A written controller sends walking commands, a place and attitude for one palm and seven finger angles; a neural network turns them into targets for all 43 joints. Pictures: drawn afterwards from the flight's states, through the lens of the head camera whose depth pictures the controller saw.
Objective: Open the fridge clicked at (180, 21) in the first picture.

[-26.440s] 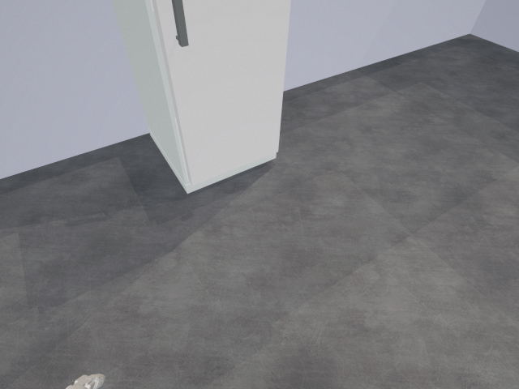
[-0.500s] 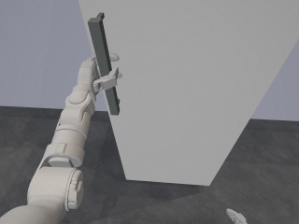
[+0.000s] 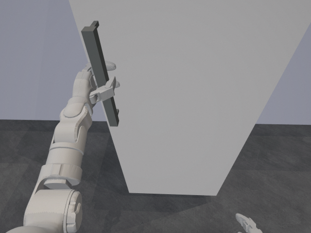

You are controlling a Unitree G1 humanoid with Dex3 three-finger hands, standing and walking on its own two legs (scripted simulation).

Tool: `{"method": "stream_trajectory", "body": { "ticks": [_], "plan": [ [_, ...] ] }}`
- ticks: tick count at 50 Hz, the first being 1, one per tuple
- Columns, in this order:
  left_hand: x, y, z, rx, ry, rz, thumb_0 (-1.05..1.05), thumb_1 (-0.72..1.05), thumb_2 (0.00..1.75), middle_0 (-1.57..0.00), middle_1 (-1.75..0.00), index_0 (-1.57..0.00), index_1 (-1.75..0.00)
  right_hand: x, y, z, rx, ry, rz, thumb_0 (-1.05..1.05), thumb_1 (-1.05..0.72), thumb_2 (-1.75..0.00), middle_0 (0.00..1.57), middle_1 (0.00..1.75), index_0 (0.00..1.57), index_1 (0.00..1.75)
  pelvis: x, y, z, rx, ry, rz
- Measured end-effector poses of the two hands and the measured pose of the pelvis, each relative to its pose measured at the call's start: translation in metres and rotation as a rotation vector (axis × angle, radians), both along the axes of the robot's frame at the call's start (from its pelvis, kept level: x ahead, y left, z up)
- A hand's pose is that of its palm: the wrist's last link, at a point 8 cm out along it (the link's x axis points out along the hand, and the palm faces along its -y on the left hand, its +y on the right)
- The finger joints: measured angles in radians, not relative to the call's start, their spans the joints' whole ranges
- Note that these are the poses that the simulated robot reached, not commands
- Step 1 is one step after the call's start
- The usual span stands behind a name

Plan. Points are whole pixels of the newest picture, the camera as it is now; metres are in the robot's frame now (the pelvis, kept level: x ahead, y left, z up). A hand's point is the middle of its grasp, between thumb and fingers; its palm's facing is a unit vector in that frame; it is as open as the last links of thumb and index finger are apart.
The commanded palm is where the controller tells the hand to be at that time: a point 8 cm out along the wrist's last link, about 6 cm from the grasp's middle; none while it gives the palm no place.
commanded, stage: pull the door a little, standing still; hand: left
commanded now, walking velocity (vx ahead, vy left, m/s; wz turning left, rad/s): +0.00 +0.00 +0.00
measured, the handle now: (106, 81) +0.46 +0.15 +0.18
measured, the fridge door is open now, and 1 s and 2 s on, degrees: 0 3 15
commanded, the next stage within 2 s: walk backward, drawing the door open in 0.66 s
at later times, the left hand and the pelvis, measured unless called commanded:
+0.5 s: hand (110, 89) +0.41 +0.12 +0.19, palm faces -0.01 -1.00 -0.01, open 6.0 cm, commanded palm +0.35 +0.17 +0.19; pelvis +0.03 +0.00 +0.00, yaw -1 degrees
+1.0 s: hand (106, 99) +0.39 +0.13 +0.18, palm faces +0.03 -0.97 -0.22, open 7.0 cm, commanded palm +0.36 +0.19 +0.18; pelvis +0.10 +0.01 +0.00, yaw -3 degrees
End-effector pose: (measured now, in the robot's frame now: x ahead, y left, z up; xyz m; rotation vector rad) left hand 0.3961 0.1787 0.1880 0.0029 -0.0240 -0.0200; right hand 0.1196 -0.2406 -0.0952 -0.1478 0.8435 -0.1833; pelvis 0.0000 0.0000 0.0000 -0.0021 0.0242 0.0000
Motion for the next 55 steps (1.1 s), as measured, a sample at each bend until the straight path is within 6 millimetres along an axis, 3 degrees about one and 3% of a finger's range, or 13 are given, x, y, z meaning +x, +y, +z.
{"method": "stream_trajectory", "body": {
  "ticks": [16,26,33,40,47,55],
  "plan": [
    [-0.001,0.0,0.001,0.001,0.01,0.0,0.01,0.71,0.79,-0.37,-1.4,-0.36,-1.4,0.048,0.009,0.008,-0.001,-0.029,0.05,0.01,-0.9,-0.9,0.2,0.3,0.2,0.3,0.018,0.002,0.0,-0.004,0.006,0.012],
    [-0.004,-0.001,0.0,0.009,-0.003,0.003,0.0,0.73,0.77,-0.32,-1.4,-0.28,-1.4,0.062,0.015,0.016,0.043,-0.072,0.032,0.01,-0.9,-0.9,0.2,0.3,0.2,0.3,0.032,0.002,0.002,0.005,0.009,-0.021],
    [-0.017,0.002,0.0,0.037,-0.023,-0.003,0.0,0.72,0.74,-0.28,-1.38,-0.22,-1.38,0.075,0.009,0.019,0.056,-0.068,0.008,0.01,-0.9,-0.9,0.2,0.3,0.2,0.3,0.052,0.001,0.006,0.013,0.023,-0.062],
    [-0.033,0.0,0.001,0.101,-0.054,-0.019,-0.01,0.72,0.75,-0.26,-1.33,-0.14,-1.32,0.106,-0.002,0.026,0.057,-0.125,-0.039,0.02,-0.9,-0.9,0.2,0.3,0.2,0.3,0.085,0.0,0.005,0.017,0.055,-0.154],
    [-0.03,0.007,-0.005,0.222,-0.232,0.016,-0.07,0.58,0.74,-0.37,-1.36,-0.24,-1.35,0.139,-0.007,0.01,-0.058,-0.041,0.023,0.01,-0.9,-0.9,0.2,0.3,0.2,0.3,0.095,0.005,-0.005,0.017,0.087,-0.072],
    [-0.024,0.005,-0.003,0.271,-0.22,0.079,-0.09,0.54,0.79,-0.44,-1.39,-0.27,-1.35,0.154,0.023,-0.005,0.049,0.028,0.062,0.01,-0.9,-0.9,0.19,0.3,0.2,0.3,0.112,0.005,0.006,0.01,0.044,-0.029]
  ]
}}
